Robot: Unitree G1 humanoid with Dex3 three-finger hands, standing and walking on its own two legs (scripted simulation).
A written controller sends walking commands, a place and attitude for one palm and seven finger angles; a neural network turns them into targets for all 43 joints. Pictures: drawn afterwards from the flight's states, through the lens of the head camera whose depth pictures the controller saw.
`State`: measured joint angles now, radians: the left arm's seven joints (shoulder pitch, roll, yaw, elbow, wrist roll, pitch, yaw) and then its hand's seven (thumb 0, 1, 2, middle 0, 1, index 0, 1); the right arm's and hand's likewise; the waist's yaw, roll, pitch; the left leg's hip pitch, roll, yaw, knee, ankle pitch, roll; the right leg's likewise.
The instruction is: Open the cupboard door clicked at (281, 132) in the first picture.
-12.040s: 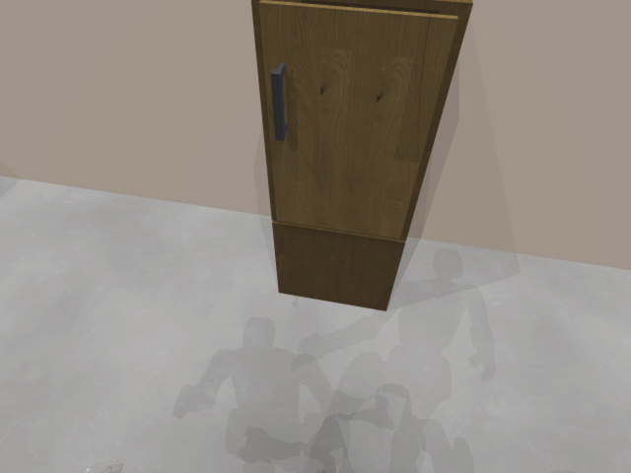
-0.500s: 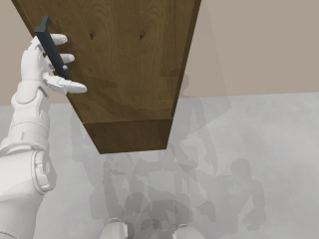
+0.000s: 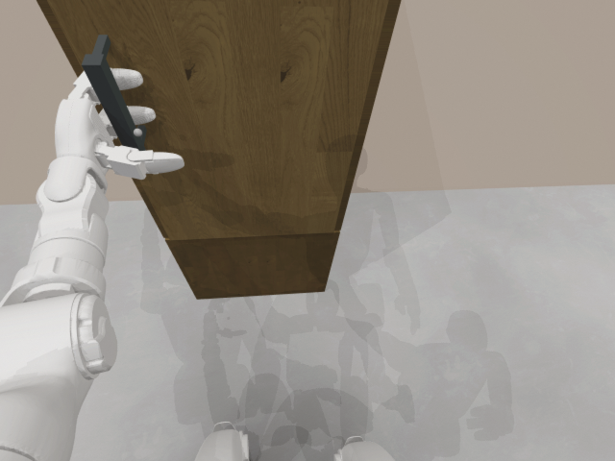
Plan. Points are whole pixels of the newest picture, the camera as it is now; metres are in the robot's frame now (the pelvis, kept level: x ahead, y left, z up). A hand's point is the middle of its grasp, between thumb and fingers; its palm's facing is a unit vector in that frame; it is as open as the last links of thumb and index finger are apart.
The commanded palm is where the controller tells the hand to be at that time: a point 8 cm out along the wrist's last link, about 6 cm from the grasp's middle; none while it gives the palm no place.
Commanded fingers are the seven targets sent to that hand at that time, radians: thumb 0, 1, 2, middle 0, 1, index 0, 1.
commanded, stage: close the thumb around the handle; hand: left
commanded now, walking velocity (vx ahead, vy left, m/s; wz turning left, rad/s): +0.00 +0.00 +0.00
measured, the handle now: (121, 104) +0.56 +0.21 +0.12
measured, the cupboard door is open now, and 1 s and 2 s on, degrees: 0 10 45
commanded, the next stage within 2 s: pull the door open along its arc in 0.50 s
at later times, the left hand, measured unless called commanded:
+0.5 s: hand (137, 135) +0.50 +0.18 +0.12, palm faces +0.05 -1.00 -0.01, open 5.5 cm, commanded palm +0.48 +0.22 +0.11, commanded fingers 0.00 0.90 0.90 -0.40 -1.35 -0.40 -1.35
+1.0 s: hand (139, 167) +0.45 +0.17 +0.11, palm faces +0.00 -1.00 +0.01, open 5.6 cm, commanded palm +0.39 +0.22 +0.11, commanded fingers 0.00 0.90 0.90 -0.40 -1.35 -0.40 -1.35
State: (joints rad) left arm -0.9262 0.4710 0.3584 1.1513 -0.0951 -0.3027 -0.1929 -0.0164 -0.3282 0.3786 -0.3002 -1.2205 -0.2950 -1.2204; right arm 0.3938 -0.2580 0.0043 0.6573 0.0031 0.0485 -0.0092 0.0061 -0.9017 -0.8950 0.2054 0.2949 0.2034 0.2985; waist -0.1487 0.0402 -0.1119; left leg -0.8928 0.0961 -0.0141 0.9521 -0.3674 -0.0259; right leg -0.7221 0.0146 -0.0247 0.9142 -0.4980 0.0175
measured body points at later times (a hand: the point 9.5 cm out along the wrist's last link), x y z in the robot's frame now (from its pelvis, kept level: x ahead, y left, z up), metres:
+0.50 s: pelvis +0.00 +0.00 +0.00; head +0.09 +0.01 +0.44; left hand +0.49 +0.24 +0.12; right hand +0.01 -0.27 -0.12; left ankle +0.04 +0.13 -0.68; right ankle -0.04 -0.14 -0.68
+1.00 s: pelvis +0.01 +0.00 +0.01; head +0.07 +0.00 +0.46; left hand +0.44 +0.23 +0.12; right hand +0.05 -0.27 -0.10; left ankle +0.04 +0.13 -0.68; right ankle -0.04 -0.14 -0.68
